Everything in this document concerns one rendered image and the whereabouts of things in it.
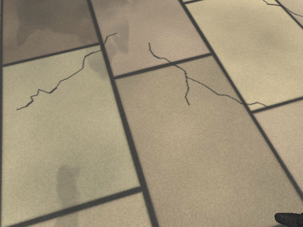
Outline robot right hand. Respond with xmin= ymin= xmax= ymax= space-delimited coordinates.
xmin=275 ymin=213 xmax=303 ymax=227

